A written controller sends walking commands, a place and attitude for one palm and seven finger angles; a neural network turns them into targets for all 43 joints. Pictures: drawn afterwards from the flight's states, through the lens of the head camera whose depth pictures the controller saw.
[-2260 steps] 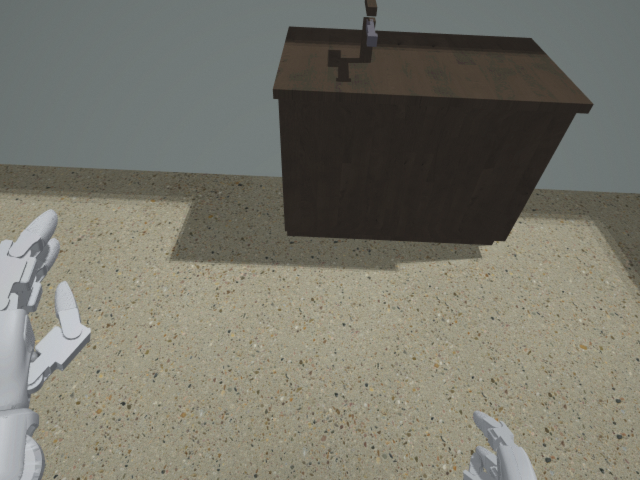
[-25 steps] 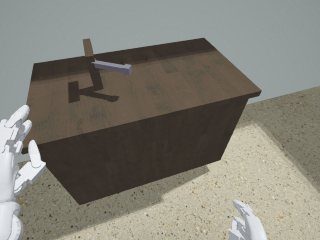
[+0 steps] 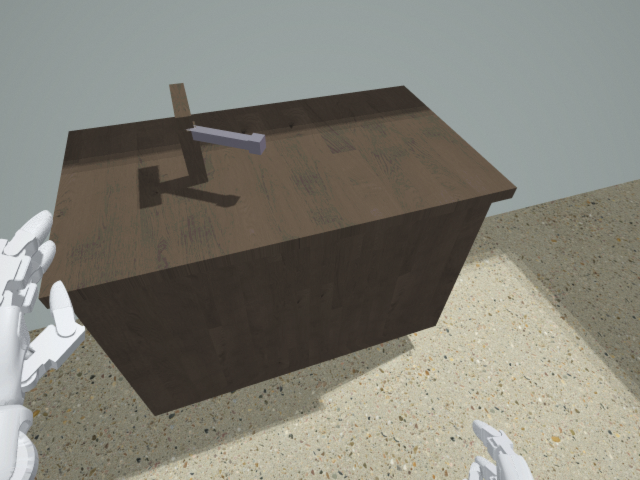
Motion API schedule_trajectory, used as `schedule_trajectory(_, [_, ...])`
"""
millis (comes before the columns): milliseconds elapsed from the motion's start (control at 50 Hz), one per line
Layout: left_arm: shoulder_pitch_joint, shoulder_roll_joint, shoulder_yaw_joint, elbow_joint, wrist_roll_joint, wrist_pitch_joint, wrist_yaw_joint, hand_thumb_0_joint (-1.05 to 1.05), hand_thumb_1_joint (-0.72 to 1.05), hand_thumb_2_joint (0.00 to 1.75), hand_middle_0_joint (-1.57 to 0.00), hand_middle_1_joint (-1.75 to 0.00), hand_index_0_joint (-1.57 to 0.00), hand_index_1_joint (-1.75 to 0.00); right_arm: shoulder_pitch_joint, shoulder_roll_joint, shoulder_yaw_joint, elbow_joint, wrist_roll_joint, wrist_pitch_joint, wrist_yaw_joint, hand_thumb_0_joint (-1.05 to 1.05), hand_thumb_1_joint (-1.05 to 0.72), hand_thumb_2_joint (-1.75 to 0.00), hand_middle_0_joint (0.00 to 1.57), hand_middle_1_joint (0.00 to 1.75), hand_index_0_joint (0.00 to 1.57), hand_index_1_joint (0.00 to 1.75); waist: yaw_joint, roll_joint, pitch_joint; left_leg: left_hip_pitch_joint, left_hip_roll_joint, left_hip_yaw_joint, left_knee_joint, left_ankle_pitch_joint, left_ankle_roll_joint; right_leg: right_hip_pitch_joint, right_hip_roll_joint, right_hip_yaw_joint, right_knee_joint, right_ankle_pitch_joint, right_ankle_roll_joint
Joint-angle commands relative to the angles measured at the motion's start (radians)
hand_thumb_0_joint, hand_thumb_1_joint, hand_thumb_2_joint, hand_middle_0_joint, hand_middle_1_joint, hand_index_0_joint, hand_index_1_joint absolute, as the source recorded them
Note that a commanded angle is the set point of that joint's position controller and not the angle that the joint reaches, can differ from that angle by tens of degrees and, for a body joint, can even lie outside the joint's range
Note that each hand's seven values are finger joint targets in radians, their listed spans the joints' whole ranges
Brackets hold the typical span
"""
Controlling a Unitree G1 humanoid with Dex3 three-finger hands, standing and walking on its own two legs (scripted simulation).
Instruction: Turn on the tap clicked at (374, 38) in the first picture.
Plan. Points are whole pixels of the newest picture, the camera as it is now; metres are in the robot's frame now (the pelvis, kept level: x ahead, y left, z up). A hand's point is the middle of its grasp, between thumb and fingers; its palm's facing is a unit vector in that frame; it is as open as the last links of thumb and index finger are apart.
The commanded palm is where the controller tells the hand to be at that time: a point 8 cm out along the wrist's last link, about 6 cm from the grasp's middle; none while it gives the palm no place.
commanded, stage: shuffle to correct the standing spot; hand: left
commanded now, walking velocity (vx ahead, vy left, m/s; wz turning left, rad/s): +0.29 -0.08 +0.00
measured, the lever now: (257, 143) +0.67 +0.17 +0.07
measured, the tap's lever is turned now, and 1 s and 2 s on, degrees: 55 55 55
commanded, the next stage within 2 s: come to a stop and stand still in 1.18 s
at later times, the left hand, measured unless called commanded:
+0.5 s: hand (140, 242) +0.30 +0.22 +0.18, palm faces +0.36 -0.81 -0.47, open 7.4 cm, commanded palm +0.25 +0.26 +0.18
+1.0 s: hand (210, 190) +0.39 +0.17 +0.18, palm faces +0.46 -0.79 -0.40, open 7.4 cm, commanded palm +0.34 +0.20 +0.18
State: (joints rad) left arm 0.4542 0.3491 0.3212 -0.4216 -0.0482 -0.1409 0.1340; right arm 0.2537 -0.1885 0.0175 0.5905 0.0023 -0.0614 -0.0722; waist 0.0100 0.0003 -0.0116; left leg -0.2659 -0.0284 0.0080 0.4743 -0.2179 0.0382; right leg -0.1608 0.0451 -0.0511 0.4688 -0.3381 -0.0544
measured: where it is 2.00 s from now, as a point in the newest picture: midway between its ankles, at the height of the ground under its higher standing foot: outside the picture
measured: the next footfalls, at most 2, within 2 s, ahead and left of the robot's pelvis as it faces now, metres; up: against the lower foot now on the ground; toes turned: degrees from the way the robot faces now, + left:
left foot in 0.26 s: +0.15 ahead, +0.14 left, +0.00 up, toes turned +5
right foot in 0.56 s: +0.29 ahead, -0.18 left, +0.00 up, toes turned +2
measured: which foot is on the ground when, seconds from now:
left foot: down 0.00-0.06, up 0.08-0.24, down 0.26-0.56, up 0.58-0.78, down 0.80-1.00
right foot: down 0.00-0.26, up 0.28-0.54, down 0.56-1.00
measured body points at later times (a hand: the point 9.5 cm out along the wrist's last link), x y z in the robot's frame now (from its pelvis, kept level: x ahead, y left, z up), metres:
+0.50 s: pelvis +0.09 -0.02 -0.01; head +0.12 -0.02 +0.44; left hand +0.28 +0.26 +0.21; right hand +0.25 -0.22 -0.11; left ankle +0.11 +0.13 -0.74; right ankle +0.16 -0.13 -0.71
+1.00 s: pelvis +0.19 -0.08 -0.02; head +0.19 -0.08 +0.43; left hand +0.36 +0.21 +0.20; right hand +0.36 -0.30 -0.09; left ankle +0.20 +0.07 -0.74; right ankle +0.24 -0.17 -0.73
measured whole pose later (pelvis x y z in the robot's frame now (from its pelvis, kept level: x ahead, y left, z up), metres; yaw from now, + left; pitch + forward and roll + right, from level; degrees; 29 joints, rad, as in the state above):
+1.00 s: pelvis +0.19 -0.08 -0.02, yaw +1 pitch -2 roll +1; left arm 0.43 0.39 0.40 -0.52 -0.04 -0.19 0.15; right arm 0.23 -0.16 0.02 0.57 0.01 -0.11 -0.04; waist 0.01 -0.02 0.04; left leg -0.28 0.10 0.07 0.62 -0.29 -0.05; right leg -0.36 -0.02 -0.10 0.71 -0.35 -0.01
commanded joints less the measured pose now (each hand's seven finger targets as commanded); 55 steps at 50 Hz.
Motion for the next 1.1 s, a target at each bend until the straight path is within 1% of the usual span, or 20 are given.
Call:
schedule_trajectory(0, [-0.115, 0.173, 0.112, -0.243, 0.006, -0.072, 0.020, 0.00, 0.90, 0.90, -0.20, -0.30, -0.20, -0.30, -0.128, -0.120, -0.046, -0.152, -0.007, -0.055, -0.010, 0.00, -0.90, -0.90, 0.20, 0.30, 0.20, 0.30, 0.001, 0.033, -0.016, -0.144, 0.139, -0.181, 0.004, -0.300, 0.031, 0.022, -0.110, 0.187, -0.091, -0.192, -0.063])
schedule_trajectory(40, [-0.125, 0.169, 0.103, -0.228, 0.000, -0.071, 0.021, 0.00, 0.90, 0.90, -0.20, -0.30, -0.20, -0.30, -0.119, -0.115, -0.051, -0.148, 0.005, -0.051, 0.001, 0.00, -0.90, -0.90, 0.20, 0.30, 0.20, 0.30, 0.009, -0.144, 0.011, -0.330, 0.054, -0.012, 0.349, -0.180, -0.006, 0.103, -0.298, 0.485, -0.199, -0.245, -0.177])
schedule_trajectory(80, [-0.209, 0.166, 0.086, -0.253, -0.003, -0.090, 0.030, 0.00, 0.90, 0.90, -0.20, -0.30, -0.20, -0.30, -0.122, -0.131, -0.054, -0.144, 0.020, -0.060, 0.014, 0.00, -0.90, -0.90, 0.20, 0.30, 0.20, 0.30, 0.003, -0.113, 0.050, -0.460, 0.081, -0.015, 0.545, -0.234, -0.028, 0.155, -0.399, 0.539, -0.192, -0.042, -0.270])
schedule_trajectory(200, [-0.188, 0.210, 0.130, -0.313, -0.009, -0.113, 0.041, 0.00, 0.90, 0.90, -0.20, -0.30, -0.20, -0.30, -0.113, -0.096, -0.036, -0.129, 0.005, -0.052, 0.017, 0.00, -0.90, -0.90, 0.20, 0.30, 0.20, 0.30, -0.023, 0.065, -0.036, 0.151, 0.033, 0.118, 0.090, 0.030, -0.007, -0.144, -0.179, 0.059, 0.217, 0.245, -0.093])
schedule_trajectory(240, [-0.194, 0.211, 0.164, -0.370, -0.025, -0.138, 0.041, 0.00, 0.90, 0.90, -0.20, -0.30, -0.20, -0.30, -0.120, -0.136, -0.056, -0.154, 0.004, -0.057, 0.019, 0.00, -0.90, -0.90, 0.20, 0.30, 0.20, 0.30, -0.040, 0.395, -0.108, 0.405, 0.391, -0.583, -0.160, -0.023, 0.190, -0.484, 0.028, 0.013, 0.719, -0.216, 0.027])
schedule_trajectory(280, [-0.167, 0.268, 0.210, -0.338, -0.023, -0.137, 0.021, 0.00, 0.90, 0.90, -0.20, -0.30, -0.20, -0.30, -0.158, -0.115, -0.052, -0.155, 0.002, -0.085, 0.027, 0.00, -0.90, -0.90, 0.20, 0.30, 0.20, 0.30, -0.024, 0.177, -0.037, 0.278, 0.460, -0.699, -0.215, -0.074, 0.274, -0.595, -0.045, 0.148, 0.898, -0.168, 0.025])
schedule_trajectory(380, [0.005, 0.210, 0.214, -0.383, -0.010, -0.147, -0.005, 0.00, 0.90, 0.90, -0.20, -0.30, -0.20, -0.30, -0.121, -0.119, -0.065, -0.131, 0.009, -0.107, 0.048, 0.00, -0.90, -0.90, 0.20, 0.30, 0.20, 0.30, 0.009, 0.199, -0.063, 0.042, 0.326, -0.171, -0.151, 0.013, 0.162, -0.402, -0.135, 0.055, 0.550, 0.024, 0.039])
schedule_trajectory(480, [-0.019, 0.194, 0.208, -0.270, -0.001, -0.124, 0.014, 0.00, 0.90, 0.90, -0.20, -0.30, -0.20, -0.30, -0.103, -0.119, -0.049, -0.137, 0.013, -0.115, 0.027, 0.00, -0.90, -0.90, 0.20, 0.30, 0.20, 0.30, 0.005, 0.140, -0.078, -0.118, 0.247, 0.036, 0.028, -0.111, 0.057, 0.001, -0.023, -0.144, 0.096, 0.102, 0.063])
schedule_trajectory(500, [-0.047, 0.194, 0.199, -0.246, 0.005, -0.115, 0.020, 0.00, 0.90, 0.90, -0.20, -0.30, -0.20, -0.30, -0.102, -0.116, -0.051, -0.133, 0.011, -0.110, 0.023, 0.00, -0.90, -0.90, 0.20, 0.30, 0.20, 0.30, 0.007, 0.065, -0.085, -0.183, 0.204, 0.068, 0.159, -0.183, 0.030, 0.084, -0.034, -0.105, 0.044, 0.048, 0.049])
schedule_trajectory(520, [-0.091, 0.216, 0.204, -0.228, 0.016, -0.107, 0.026, 0.00, 0.90, 0.90, -0.20, -0.30, -0.20, -0.30, -0.091, -0.100, -0.051, -0.130, 0.010, -0.101, 0.023, 0.00, -0.90, -0.90, 0.20, 0.30, 0.20, 0.30, 0.010, -0.128, -0.097, -0.305, 0.115, 0.112, 0.420, -0.292, -0.001, 0.141, -0.168, 0.149, -0.061, -0.089, -0.026])
schedule_trajectory(540, [-0.112, 0.247, 0.217, -0.210, 0.019, -0.093, 0.034, 0.00, 0.90, 0.90, -0.20, -0.30, -0.20, -0.30, -0.099, -0.091, -0.046, -0.139, 0.009, -0.095, 0.021, 0.00, -0.90, -0.90, 0.20, 0.30, 0.20, 0.30, 0.013, -0.327, -0.094, -0.453, 0.049, 0.098, 0.667, -0.374, -0.027, 0.170, -0.379, 0.517, -0.174, -0.129, -0.145])
schedule_trajectory(580, [-0.173, 0.230, 0.177, -0.259, 0.014, -0.090, 0.029, 0.00, 0.90, 0.90, -0.20, -0.30, -0.20, -0.30, -0.130, -0.119, -0.052, -0.129, 0.020, -0.092, 0.030, 0.00, -0.90, -0.90, 0.20, 0.30, 0.20, 0.30, 0.015, -0.248, -0.031, -0.481, 0.109, -0.019, 0.817, -0.323, -0.031, 0.064, -0.439, 0.618, -0.238, -0.272, -0.217])
schedule_trajectory(660, [-0.113, 0.217, 0.174, -0.369, 0.015, -0.106, 0.041, 0.00, 0.90, 0.90, -0.20, -0.30, -0.20, -0.30, -0.150, -0.098, -0.029, -0.120, 0.006, -0.057, 0.023, 0.00, -0.90, -0.90, 0.20, 0.30, 0.20, 0.30, 0.004, -0.142, -0.074, -0.222, 0.154, 0.033, 0.462, -0.202, -0.034, -0.080, -0.350, 0.208, -0.135, 0.043, -0.156])
schedule_trajectory(740, [-0.094, 0.223, 0.186, -0.432, -0.007, -0.117, 0.056, 0.00, 0.90, 0.90, -0.20, -0.30, -0.20, -0.30, -0.126, -0.101, -0.046, -0.138, -0.004, -0.065, 0.000, 0.00, -0.90, -0.90, 0.20, 0.30, 0.20, 0.30, -0.011, 0.055, -0.115, 0.133, 0.067, 0.120, 0.033, -0.049, -0.030, -0.179, -0.209, 0.050, 0.095, -0.069, -0.062])
schedule_trajectory(780, [-0.112, 0.205, 0.183, -0.427, -0.004, -0.131, 0.056, 0.00, 0.90, 0.90, -0.20, -0.30, -0.20, -0.30, -0.122, -0.138, -0.062, -0.161, 0.009, -0.070, -0.003, 0.00, -0.90, -0.90, 0.20, 0.30, 0.20, 0.30, -0.017, 0.382, -0.054, 0.254, 0.383, -0.416, -0.187, -0.058, 0.123, -0.461, -0.035, -0.038, 0.477, -0.220, 0.040])
schedule_trajectory(800, [-0.087, 0.212, 0.186, -0.314, 0.005, -0.128, 0.046, 0.00, 0.90, 0.90, -0.20, -0.30, -0.20, -0.30, -0.124, -0.118, -0.052, -0.142, 0.003, -0.076, 0.002, 0.00, -0.90, -0.90, 0.20, 0.30, 0.20, 0.30, -0.029, 0.293, -0.020, 0.179, 0.434, -0.512, -0.231, -0.084, 0.180, -0.490, -0.057, 0.034, 0.596, -0.205, 0.034])
schedule_trajectory(960, [-0.067, 0.175, 0.148, -0.271, 0.017, -0.100, 0.030, 0.00, 0.90, 0.90, -0.20, -0.30, -0.20, -0.30, -0.108, -0.124, -0.050, -0.141, 0.009, -0.096, 0.025, 0.00, -0.90, -0.90, 0.20, 0.30, 0.20, 0.30, 0.009, 0.166, -0.055, -0.127, 0.250, 0.000, 0.023, -0.135, 0.047, 0.028, -0.029, -0.101, 0.059, 0.045, 0.055])
schedule_trajectory(980, [-0.062, 0.186, 0.149, -0.243, 0.019, -0.092, 0.032, 0.00, 0.90, 0.90, -0.20, -0.30, -0.20, -0.30, -0.111, -0.111, -0.044, -0.143, 0.009, -0.092, 0.021, 0.00, -0.90, -0.90, 0.20, 0.30, 0.20, 0.30, 0.008, 0.048, -0.043, -0.197, 0.187, 0.062, 0.179, -0.230, 0.013, 0.080, -0.080, -0.003, -0.024, -0.007, 0.026])
schedule_trajectory(1020, [-0.142, 0.227, 0.170, -0.257, 0.017, -0.078, 0.036, 0.00, 0.90, 0.90, -0.20, -0.30, -0.20, -0.30, -0.126, -0.104, -0.046, -0.153, 0.009, -0.089, 0.023, 0.00, -0.90, -0.90, 0.20, 0.30, 0.20, 0.30, 0.026, -0.310, -0.047, -0.417, 0.056, 0.067, 0.642, -0.360, -0.040, 0.093, -0.406, 0.557, -0.230, -0.140, -0.156])
schedule_trajectory(1080, [-0.121, 0.248, 0.185, -0.309, 0.018, -0.101, 0.036, 0.00, 0.90, 0.90, -0.20, -0.30, -0.20, -0.30, -0.144, -0.099, -0.028, -0.110, 0.010, -0.078, 0.027, 0.00, -0.90, -0.90, 0.20, 0.30, 0.20, 0.30, 0.003, -0.039, -0.005, -0.438, 0.131, -0.034, 0.729, -0.217, -0.054, 0.060, -0.410, 0.453, -0.180, 0.167, -0.202])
